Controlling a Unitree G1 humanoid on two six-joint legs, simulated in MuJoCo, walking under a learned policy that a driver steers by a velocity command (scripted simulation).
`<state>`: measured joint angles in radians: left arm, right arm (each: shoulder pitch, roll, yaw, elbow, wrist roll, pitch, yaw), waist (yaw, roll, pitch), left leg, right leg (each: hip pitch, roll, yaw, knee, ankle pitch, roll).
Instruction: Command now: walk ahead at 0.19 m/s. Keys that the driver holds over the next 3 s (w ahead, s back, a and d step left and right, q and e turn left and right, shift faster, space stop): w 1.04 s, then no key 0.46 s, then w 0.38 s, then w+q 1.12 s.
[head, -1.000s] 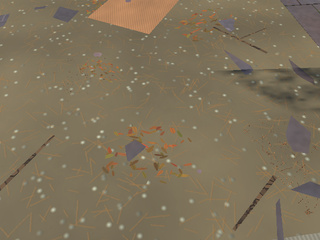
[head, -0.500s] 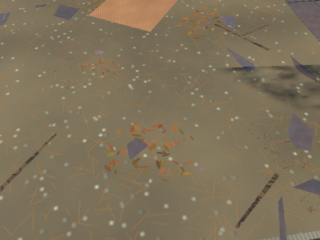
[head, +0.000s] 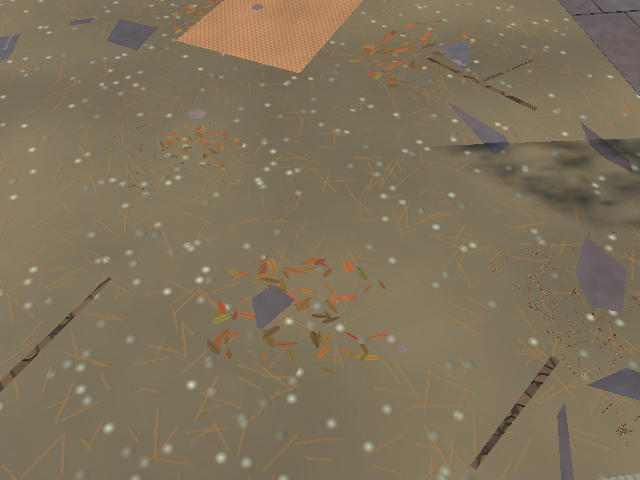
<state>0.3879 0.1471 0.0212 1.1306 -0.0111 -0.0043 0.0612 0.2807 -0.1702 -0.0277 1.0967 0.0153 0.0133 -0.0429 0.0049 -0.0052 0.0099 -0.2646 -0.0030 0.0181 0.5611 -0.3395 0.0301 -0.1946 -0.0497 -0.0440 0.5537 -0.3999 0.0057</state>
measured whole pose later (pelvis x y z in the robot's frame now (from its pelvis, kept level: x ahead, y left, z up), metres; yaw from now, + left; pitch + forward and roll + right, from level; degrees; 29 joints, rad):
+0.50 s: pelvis +0.16 -0.05 +0.01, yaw -1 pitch +4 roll +1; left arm 0.60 0.09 -0.02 1.13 0.01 -0.06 0.02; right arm 0.05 -0.17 0.01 0.85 0.02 -0.09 0.03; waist 0.08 0.02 -0.03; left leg -0.94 0.10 0.09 1.18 -0.10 0.04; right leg 0.07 0.00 -0.05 0.20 -0.33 -0.03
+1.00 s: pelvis +0.45 -0.03 +0.05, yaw -1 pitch +2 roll +2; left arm 0.09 0.24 0.05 0.85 -0.01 -0.08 0.01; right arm 0.40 -0.20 -0.02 1.04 0.00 -0.10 0.00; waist -0.07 -0.04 -0.03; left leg -0.07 -0.06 0.10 0.23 -0.20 0.06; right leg -0.74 -0.16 0.04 0.84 0.02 -0.02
